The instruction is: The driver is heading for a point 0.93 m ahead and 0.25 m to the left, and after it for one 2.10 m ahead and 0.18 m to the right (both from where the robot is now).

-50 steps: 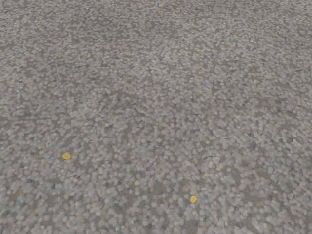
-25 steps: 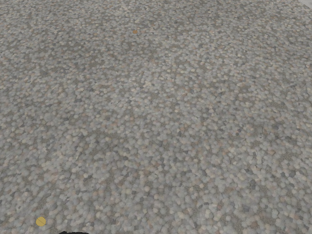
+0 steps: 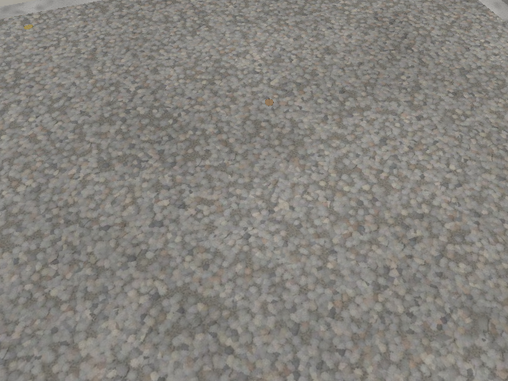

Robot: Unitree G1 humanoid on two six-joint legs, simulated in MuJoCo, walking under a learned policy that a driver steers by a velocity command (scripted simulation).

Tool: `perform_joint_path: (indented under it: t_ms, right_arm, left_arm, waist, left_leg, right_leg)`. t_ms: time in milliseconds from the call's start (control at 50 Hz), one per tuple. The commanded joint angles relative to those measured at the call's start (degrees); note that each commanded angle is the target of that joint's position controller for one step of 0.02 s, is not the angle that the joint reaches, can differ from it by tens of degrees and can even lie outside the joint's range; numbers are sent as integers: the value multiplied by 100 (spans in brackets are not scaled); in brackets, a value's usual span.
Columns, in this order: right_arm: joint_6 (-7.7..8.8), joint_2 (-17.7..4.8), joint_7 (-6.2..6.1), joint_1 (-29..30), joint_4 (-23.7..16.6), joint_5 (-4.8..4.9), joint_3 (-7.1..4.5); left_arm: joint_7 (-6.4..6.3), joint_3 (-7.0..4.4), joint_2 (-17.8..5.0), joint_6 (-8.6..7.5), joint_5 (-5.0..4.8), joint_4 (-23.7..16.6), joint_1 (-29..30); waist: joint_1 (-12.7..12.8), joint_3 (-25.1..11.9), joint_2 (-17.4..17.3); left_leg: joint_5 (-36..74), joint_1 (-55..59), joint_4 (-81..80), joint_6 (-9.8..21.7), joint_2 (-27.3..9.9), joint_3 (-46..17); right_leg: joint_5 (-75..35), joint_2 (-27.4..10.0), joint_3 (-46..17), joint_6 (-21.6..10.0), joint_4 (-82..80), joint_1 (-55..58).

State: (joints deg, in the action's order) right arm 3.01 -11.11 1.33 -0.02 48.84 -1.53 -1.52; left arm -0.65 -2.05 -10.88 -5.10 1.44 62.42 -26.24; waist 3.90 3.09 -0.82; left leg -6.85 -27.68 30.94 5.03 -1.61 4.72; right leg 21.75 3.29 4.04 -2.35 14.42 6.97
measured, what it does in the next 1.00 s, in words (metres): walks ahead: left foot, then right foot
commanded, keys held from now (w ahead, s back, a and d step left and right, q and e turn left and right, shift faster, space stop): w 0.54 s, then w+q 0.42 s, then q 0.04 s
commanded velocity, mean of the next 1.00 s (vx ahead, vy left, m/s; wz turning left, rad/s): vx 0.50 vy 0.00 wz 0.15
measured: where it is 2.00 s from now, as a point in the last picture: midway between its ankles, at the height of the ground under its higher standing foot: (248, 249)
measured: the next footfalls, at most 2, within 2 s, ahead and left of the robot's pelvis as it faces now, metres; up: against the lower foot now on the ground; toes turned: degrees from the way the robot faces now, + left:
left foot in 0.02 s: +0.17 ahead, +0.09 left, +0.00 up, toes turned +4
right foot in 0.58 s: +0.48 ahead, -0.08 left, +0.00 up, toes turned -4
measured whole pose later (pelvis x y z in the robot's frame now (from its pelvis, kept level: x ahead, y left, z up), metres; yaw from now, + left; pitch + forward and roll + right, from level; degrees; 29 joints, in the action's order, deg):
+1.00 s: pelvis +0.53 +0.00 +0.01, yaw +11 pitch +0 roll -1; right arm 0.6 -11.4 2.6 -5.7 51.3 -1.8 -3.0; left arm -1.4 -2.4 -10.0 -6.2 1.0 59.2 -23.2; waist 1.6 3.4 -1.8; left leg -0.5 -35.6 41.1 4.3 -4.8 4.6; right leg 17.4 2.2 16.0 -2.7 13.1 3.9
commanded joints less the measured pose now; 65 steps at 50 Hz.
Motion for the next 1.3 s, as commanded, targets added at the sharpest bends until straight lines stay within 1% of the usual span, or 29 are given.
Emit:
perform_joint_path:
  t_ms: [20,40,60,80,100,140,200,260,360,460,520,560,580,600,620,640,660,700,800,980,1060,1100,1120,1140,1160,1200,1220,1240,1300]
  right_arm:
    - [176,-952,-143,-2211,433,-127,-352]
    - [194,-1631,-180,-2961,509,-255,-523]
    - [98,-1549,-120,-2730,527,-44,-522]
    - [73,-1275,-107,-2015,432,65,-448]
    - [106,-862,-80,-1572,352,72,-339]
    - [186,-481,-100,-1388,461,85,-221]
    - [310,-543,-123,-1819,681,87,-210]
    - [326,-653,-131,-2152,797,97,-216]
    - [308,-609,-148,-2635,938,93,-163]
    - [271,-638,-217,-3078,1145,27,-160]
    - [247,-735,-266,-2909,1176,-13,-191]
    - [217,-785,-251,-2754,1174,10,-202]
    - [224,-693,-226,-2666,1069,72,-159]
    - [225,-110,-156,-3177,864,321,-28]
    - [191,-548,-188,-3123,964,227,-173]
    - [156,-672,-192,-2605,840,145,-238]
    - [169,-557,-159,-2328,777,121,-220]
    - [38,-359,-105,-2349,812,0,-232]
    - [-205,-209,24,-1825,549,-22,-253]
    - [-167,-127,150,-99,-182,-32,-119]
    - [-105,-330,100,-931,-17,-108,-202]
    - [23,-663,20,-2047,284,-175,-364]
    - [78,-1237,-46,-2284,304,-186,-510]
    - [-9,-1819,-67,-2110,114,-60,-656]
    - [-144,-1700,-135,-2197,-2,113,-645]
    - [-214,-1048,-192,-1329,-105,166,-467]
    - [-220,-884,-216,-1237,-114,216,-419]
    - [-214,-784,-219,-1190,-133,205,-381]
    - [-136,-1078,-171,-1243,-200,86,-439]
  left_arm:
    - [-24,-127,-820,-13,-38,-238,81]
    - [41,-1,-254,-16,-263,-432,-433]
    - [49,-117,-597,-15,-160,-355,-408]
    - [49,-186,-757,10,-88,-487,133]
    - [84,-168,-676,-20,-68,-581,484]
    - [122,-157,-468,83,40,-565,507]
    - [203,-146,-322,245,90,-572,525]
    - [228,-146,-375,310,81,-835,1256]
    - [248,-63,-288,280,3,-1214,2346]
    - [226,-31,-335,225,-11,-1481,2995]
    - [193,-79,-432,148,-19,-1488,2754]
    - [106,-197,-606,62,10,-1080,1473]
    - [40,-312,-905,-5,128,-805,431]
    - [-1,-483,-1587,-14,275,-757,-283]
    - [53,-473,-1451,88,77,-798,33]
    - [70,-382,-1134,109,-32,-904,755]
    - [96,-272,-723,69,-43,-980,1206]
    - [52,-165,-374,-17,-56,-878,1342]
    - [3,-196,-562,-203,-55,-696,802]
    - [-118,-169,-664,-159,-47,-498,105]
    - [-239,-248,-923,-11,-45,-537,247]
    - [-205,-298,-1039,82,-111,-661,448]
    - [-162,-250,-778,78,-136,-869,356]
    - [-123,-188,-449,124,-280,-1170,-163]
    - [-108,-218,-744,138,-128,-1229,378]
    - [-107,-199,-643,131,-106,-1326,830]
    - [-113,-233,-709,220,18,-1372,872]
    - [-116,-237,-681,353,97,-1355,727]
    - [-101,-209,-553,560,54,-1430,654]
  waist:
    - [-1195,-1011,142]
    - [-1133,-1907,-1033]
    - [-1043,-2031,-964]
    - [-757,-1017,-471]
    - [-643,-490,-154]
    - [-306,-83,-255]
    - [-183,-116,-256]
    - [-277,103,-220]
    - [-543,256,-244]
    - [-728,347,-289]
    - [-495,229,-334]
    - [49,-413,-240]
    - [440,-1022,-26]
    - [344,-1980,1127]
    - [258,-2063,825]
    - [-27,-1046,429]
    - [-158,-465,254]
    - [-456,1,428]
    - [-565,93,406]
    - [-223,400,379]
    - [-596,-148,713]
    - [-1129,-829,490]
    - [-1081,-1321,-259]
    - [-696,-2246,-1153]
    - [-909,-2308,-36]
    - [-546,-843,217]
    - [-419,-578,164]
    - [-301,-567,92]
    - [-190,-812,15]
  left_leg:
    - [-196,2781,-441,463,-128,-337]
    - [-833,4628,-728,1142,-1923,-2916]
    - [-981,4537,-1564,1394,-2255,-4425]
    - [-1326,3694,-1606,1202,-2007,-3470]
    - [-1041,2876,-1824,1042,-1766,-2791]
    - [-282,1944,-2121,647,-1237,-1825]
    - [608,1806,-2243,653,-1044,-1312]
    - [772,1979,-2442,671,-964,-1078]
    - [1430,2370,-2449,566,-813,-748]
    - [2140,3250,-2171,629,-1046,-694]
    - [3495,3529,-1577,534,-1156,-577]
    - [4468,3267,-82,369,-950,-426]
    - [3286,2235,1244,271,-723,-343]
    - [9,193,3514,-20,129,53]
    - [-2227,-490,4416,41,487,-587]
    - [-1725,-772,4472,93,69,-806]
    - [-1274,-671,4147,93,-156,-798]
    - [-927,-222,3635,29,-389,-771]
    - [-180,-748,3328,-117,-484,-605]
    - [711,-839,789,-34,-222,216]
    - [-104,271,456,326,458,579]
    - [654,1753,-522,626,595,285]
    - [2945,3095,-244,942,-592,-958]
    - [5693,4723,-98,2240,-2215,-3460]
    - [5147,4226,-477,2132,-2023,-3059]
    - [3760,2583,-1051,1605,-1454,-2200]
    - [3604,2079,-1162,1388,-1198,-1945]
    - [3502,1715,-1237,1259,-1000,-1780]
    - [3599,1505,-1217,1127,-740,-1650]
  right_leg:
    - [-4542,-1162,-183,-513,2771,-1170]
    - [-1606,-336,201,-211,5032,-3156]
    - [802,95,-493,-254,5961,-4001]
    - [317,-335,-714,-316,6139,-4396]
    - [-169,-553,-703,-321,5835,-4318]
    - [-551,-833,-657,-246,5189,-3782]
    - [-813,-856,-491,-98,4920,-3681]
    - [-1373,-985,-355,55,4361,-4294]
    - [-2115,-871,-96,147,2885,-4407]
    - [-1978,-674,44,-55,2079,-4426]
    - [-1365,-435,132,-323,1714,-3817]
    - [-1360,-89,259,-563,1219,-2153]
    - [-1362,-679,-373,-791,1142,-569]
    - [-811,-2566,-2937,-1453,886,1341]
    - [-544,-2905,-4136,-1619,154,1038]
    - [-152,-2635,-3142,-1373,14,107]
    - [-313,-2381,-2423,-1151,-291,-747]
    - [-959,-1889,-1351,-682,-588,-1645]
    - [-2092,-1726,-298,-584,-745,-1587]
    - [-3939,-1722,805,-464,-425,-638]
    - [-6850,-1745,1122,-321,1319,-239]
    - [-5606,-1623,1137,-119,3515,-759]
    - [-1956,-1165,1121,100,5261,-2115]
    - [1707,-120,404,370,7287,-3999]
    - [1080,-429,-431,362,7241,-4210]
    - [326,-775,-494,371,6397,-4240]
    - [203,-858,-532,405,5999,-4031]
    - [119,-866,-526,448,5762,-3717]
    - [-117,-752,-497,530,5315,-3562]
